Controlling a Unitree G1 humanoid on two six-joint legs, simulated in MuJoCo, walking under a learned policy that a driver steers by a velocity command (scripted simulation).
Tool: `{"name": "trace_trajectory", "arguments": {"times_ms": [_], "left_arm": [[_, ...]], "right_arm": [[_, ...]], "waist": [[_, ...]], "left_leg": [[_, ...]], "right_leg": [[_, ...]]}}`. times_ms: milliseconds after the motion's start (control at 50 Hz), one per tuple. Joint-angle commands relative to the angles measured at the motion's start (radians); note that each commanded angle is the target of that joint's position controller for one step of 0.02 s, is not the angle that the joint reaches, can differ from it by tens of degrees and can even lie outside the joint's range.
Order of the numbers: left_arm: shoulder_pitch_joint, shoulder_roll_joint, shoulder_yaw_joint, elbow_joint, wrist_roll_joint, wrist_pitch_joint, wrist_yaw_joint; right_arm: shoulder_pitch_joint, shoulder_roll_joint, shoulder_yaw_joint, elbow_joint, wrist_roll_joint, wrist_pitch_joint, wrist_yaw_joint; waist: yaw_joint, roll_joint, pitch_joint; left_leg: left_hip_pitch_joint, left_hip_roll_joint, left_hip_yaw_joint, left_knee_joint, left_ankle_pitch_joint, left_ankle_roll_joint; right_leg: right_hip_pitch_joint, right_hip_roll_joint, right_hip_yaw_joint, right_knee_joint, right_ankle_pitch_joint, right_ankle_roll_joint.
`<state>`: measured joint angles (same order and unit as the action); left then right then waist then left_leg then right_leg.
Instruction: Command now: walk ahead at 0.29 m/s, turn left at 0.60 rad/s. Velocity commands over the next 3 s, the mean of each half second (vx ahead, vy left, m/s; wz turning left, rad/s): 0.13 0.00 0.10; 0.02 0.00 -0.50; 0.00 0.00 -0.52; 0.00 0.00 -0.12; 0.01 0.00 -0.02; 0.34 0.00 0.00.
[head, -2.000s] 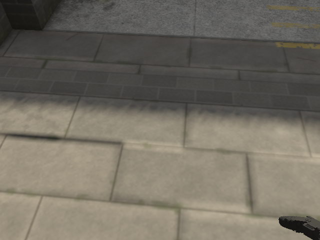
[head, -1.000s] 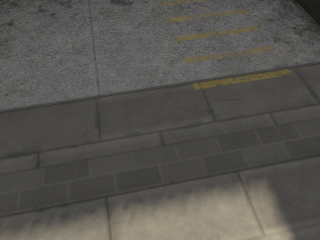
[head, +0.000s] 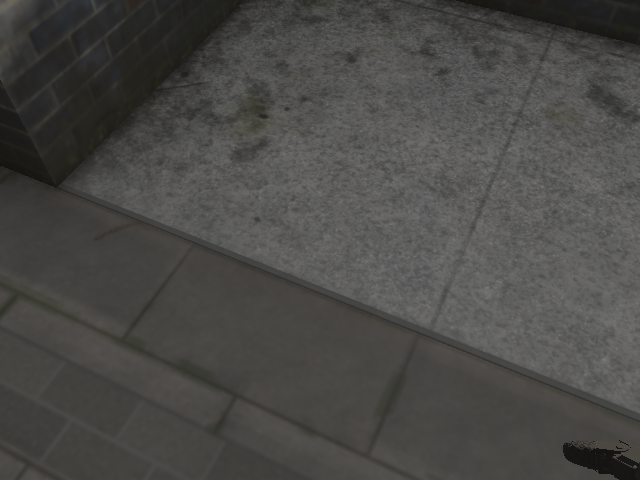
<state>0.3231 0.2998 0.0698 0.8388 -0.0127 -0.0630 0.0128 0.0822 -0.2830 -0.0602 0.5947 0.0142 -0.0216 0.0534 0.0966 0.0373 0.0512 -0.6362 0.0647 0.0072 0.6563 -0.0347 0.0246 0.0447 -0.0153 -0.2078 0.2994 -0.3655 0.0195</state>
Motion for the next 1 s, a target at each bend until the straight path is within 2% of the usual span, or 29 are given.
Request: {"name": "trace_trajectory", "arguments": {"times_ms": [20,40,60,80,100,120,140,160,180,220,260,320,400,460,500,520,540,560,580,600,640,760,860,900,920,940,960,980,1000], "left_arm": [[-0.07,0.214,0.053,-0.069,-0.025,0.006,0.018],[-0.085,0.198,0.048,-0.077,-0.029,0.008,0.021],[-0.05,0.152,0.032,-0.094,0.001,0.002,0.016],[0.074,0.033,-0.008,-0.129,0.055,-0.012,-0.002],[0.057,0.122,-0.002,-0.111,0.038,-0.022,-0.015],[-0.034,0.162,0.005,-0.133,-0.008,-0.018,-0.018],[-0.067,0.151,0.002,-0.127,-0.008,-0.008,-0.008],[-0.08,0.142,0.001,-0.113,0.003,0.007,0.004],[-0.059,0.141,0.003,-0.102,0.002,0.027,0.007],[-0.001,0.098,-0.005,-0.075,0.008,0.048,0.012],[-0.001,0.059,-0.018,-0.064,0.014,0.051,0.018],[-0.059,0.07,-0.018,-0.067,0.007,0.06,0.017],[-0.15,0.117,0.002,-0.113,0.0,0.081,0.017],[-0.146,0.093,0.003,-0.124,0.003,0.083,0.007],[-0.091,0.077,0.005,-0.108,0.005,0.078,-0.007],[-0.082,0.102,0.012,-0.11,0.012,0.076,-0.01],[-0.065,0.201,0.035,-0.12,0.022,0.074,-0.003],[-0.08,0.256,0.051,-0.132,0.019,0.075,0.001],[-0.022,0.209,0.041,-0.135,0.037,0.063,0.0],[-0.035,0.193,0.038,-0.134,0.038,0.05,0.003],[-0.123,0.176,0.039,-0.157,0.003,0.047,0.011],[-0.123,0.184,0.051,-0.179,-0.004,0.086,0.036],[-0.162,0.191,0.057,-0.205,-0.007,0.103,0.026],[-0.201,0.182,0.055,-0.219,-0.018,0.108,0.027],[-0.203,0.165,0.05,-0.225,-0.019,0.109,0.03],[-0.168,0.12,0.037,-0.229,-0.004,0.108,0.03],[-0.123,0.086,0.029,-0.25,-0.002,0.098,0.026],[-0.11,0.169,0.053,-0.237,0.011,0.088,0.024],[-0.104,0.218,0.073,-0.217,-0.002,0.09,0.021]], "right_arm": [[0.084,-0.118,-0.05,-0.06,-0.007,-0.01,0.011],[0.223,-0.163,-0.077,-0.024,-0.008,-0.008,0.002],[0.315,-0.234,-0.099,-0.01,-0.007,0.002,-0.024],[0.243,-0.332,-0.096,-0.048,-0.029,0.001,-0.04],[0.261,-0.282,-0.082,-0.085,-0.03,-0.003,-0.033],[0.204,-0.217,-0.064,-0.078,-0.029,-0.005,-0.027],[0.145,-0.16,-0.048,-0.067,-0.009,-0.006,-0.027],[0.103,-0.113,-0.032,-0.064,-0.004,-0.004,-0.033],[0.074,-0.095,-0.019,-0.057,-0.013,-0.005,-0.034],[0.041,-0.087,-0.013,-0.029,-0.041,-0.017,-0.033],[0.025,-0.08,-0.011,0.002,-0.05,-0.03,-0.038],[0.026,-0.099,-0.016,0.039,-0.055,-0.025,-0.05],[0.037,-0.138,-0.03,0.07,-0.038,0.005,-0.067],[0.036,-0.133,-0.032,0.082,-0.022,0.024,-0.08],[0.024,-0.133,-0.036,0.088,-0.005,0.036,-0.088],[0.055,-0.122,-0.037,0.101,0.004,0.039,-0.091],[0.068,-0.085,-0.031,0.083,-0.017,0.033,-0.093],[-0.008,-0.065,-0.027,0.043,-0.036,0.025,-0.096],[-0.071,-0.088,-0.033,0.032,-0.039,0.023,-0.096],[-0.049,-0.095,-0.04,0.041,-0.022,0.025,-0.091],[-0.017,-0.097,-0.046,0.065,-0.018,0.034,-0.097],[-0.045,-0.059,-0.033,0.06,-0.004,0.022,-0.088],[-0.015,-0.089,-0.041,0.067,0.001,0.011,-0.069],[0.04,-0.095,-0.048,0.083,0.0,0.001,-0.061],[0.068,-0.11,-0.056,0.094,-0.004,-0.003,-0.061],[0.098,-0.17,-0.07,0.09,-0.02,-0.001,-0.068],[0.077,-0.247,-0.083,0.086,-0.044,0.009,-0.07],[0.067,-0.201,-0.072,0.07,-0.06,0.002,-0.069],[0.02,-0.145,-0.055,0.056,-0.054,-0.003,-0.073]], "waist": [[-0.119,-0.15,-0.088],[-0.196,-0.121,-0.155],[-0.23,0.007,-0.227],[-0.088,0.257,-0.346],[-0.169,0.126,-0.559],[-0.172,0.071,-0.468],[-0.143,-0.007,-0.331],[-0.119,-0.029,-0.257],[-0.083,-0.004,-0.219],[-0.042,0.029,-0.209],[-0.039,0.044,-0.208],[-0.073,0.062,-0.203],[-0.111,0.069,-0.11],[-0.104,0.063,-0.097],[-0.069,0.056,-0.117],[-0.068,0.019,-0.11],[-0.102,-0.178,-0.13],[-0.085,-0.348,-0.081],[-0.018,-0.292,-0.125],[-0.041,-0.219,-0.144],[-0.08,-0.141,-0.14],[-0.072,-0.175,-0.177],[-0.073,-0.223,-0.158],[-0.11,-0.222,-0.15],[-0.119,-0.201,-0.15],[-0.104,-0.072,-0.18],[-0.052,0.215,-0.142],[-0.075,0.19,-0.142],[-0.061,0.111,-0.117]], "left_leg": [[0.222,-0.101,0.084,-0.069,-0.064,0.056],[0.413,-0.131,0.079,-0.15,0.031,0.092],[0.671,-0.022,-0.078,-0.16,0.339,0.149],[0.968,0.27,-0.542,-0.092,0.77,0.355],[0.986,0.326,-0.657,-0.147,0.736,0.422],[0.898,0.291,-0.544,-0.2,0.542,0.395],[0.745,0.23,-0.428,-0.222,0.423,0.323],[0.61,0.192,-0.362,-0.249,0.372,0.281],[0.478,0.167,-0.306,-0.279,0.38,0.263],[0.322,0.137,-0.204,-0.319,0.427,0.254],[0.295,0.116,-0.125,-0.327,0.452,0.237],[0.312,0.135,-0.107,-0.36,0.262,0.226],[0.361,0.189,-0.167,-0.388,-0.064,0.228],[0.436,0.214,-0.174,-0.337,-0.007,0.218],[0.458,0.189,-0.123,-0.251,0.091,0.173],[0.444,0.145,-0.079,-0.179,0.048,0.114],[0.332,0.035,0.039,0.039,-0.072,0.025],[0.098,-0.134,0.088,0.166,-0.416,-0.055],[0.012,-0.134,-0.021,0.371,-0.613,-0.066],[-0.015,-0.11,-0.068,0.458,-0.578,-0.062],[-0.044,-0.081,-0.088,0.444,-0.468,-0.075],[0.103,-0.108,-0.073,0.173,-0.337,-0.113],[0.25,-0.127,-0.076,-0.023,-0.314,-0.1],[0.351,-0.128,-0.063,-0.214,-0.193,-0.077],[0.439,-0.096,-0.071,-0.302,-0.091,-0.058],[0.565,0.075,-0.213,-0.325,-0.018,0.004],[0.599,0.279,-0.467,-0.35,0.201,0.163],[0.543,0.371,-0.538,-0.36,0.216,0.27],[0.504,0.315,-0.435,-0.354,0.17,0.251]], "right_leg": [[-0.021,-0.221,0.044,0.2,1.031,-0.103],[-0.085,-0.188,0.024,0.384,0.977,-0.071],[-0.305,-0.127,0.018,0.677,0.594,-0.012],[-0.683,0.051,0.095,1.062,-0.354,0.055],[-0.676,0.035,0.314,1.167,-0.36,0.05],[-0.739,-0.005,0.312,1.156,-0.246,0.038],[-0.756,-0.057,0.285,1.059,-0.164,0.034],[-0.713,-0.088,0.281,0.982,-0.121,0.039],[-0.619,-0.102,0.279,0.932,-0.102,0.042],[-0.466,-0.094,0.256,0.827,-0.047,0.055],[-0.402,-0.093,0.252,0.663,0.013,0.062],[-0.36,-0.091,0.252,0.531,0.121,0.056],[-0.45,-0.077,0.236,0.507,0.025,0.033],[-0.458,-0.058,0.204,0.437,-0.011,0.009],[-0.369,-0.023,0.165,0.268,0.106,-0.021],[-0.325,-0.036,0.215,0.156,0.25,-0.054],[-0.235,-0.191,0.439,0.098,0.531,-0.123],[-0.178,-0.33,0.662,0.061,0.719,-0.292],[-0.121,-0.356,0.707,0.04,0.75,-0.36],[-0.098,-0.319,0.643,0.063,0.746,-0.329],[-0.085,-0.25,0.554,0.095,0.738,-0.25],[-0.105,-0.179,0.536,0.116,0.702,-0.227],[-0.187,-0.16,0.634,0.119,0.582,-0.223],[-0.219,-0.123,0.659,0.15,0.488,-0.185],[-0.269,-0.088,0.65,0.179,0.377,-0.148],[-0.384,-0.02,0.579,0.319,0.145,-0.096],[-0.598,0.152,0.395,0.501,-0.24,-0.033],[-0.631,0.084,0.384,0.749,-0.307,0.012],[-0.628,0.058,0.383,0.85,-0.236,0.023]]}}
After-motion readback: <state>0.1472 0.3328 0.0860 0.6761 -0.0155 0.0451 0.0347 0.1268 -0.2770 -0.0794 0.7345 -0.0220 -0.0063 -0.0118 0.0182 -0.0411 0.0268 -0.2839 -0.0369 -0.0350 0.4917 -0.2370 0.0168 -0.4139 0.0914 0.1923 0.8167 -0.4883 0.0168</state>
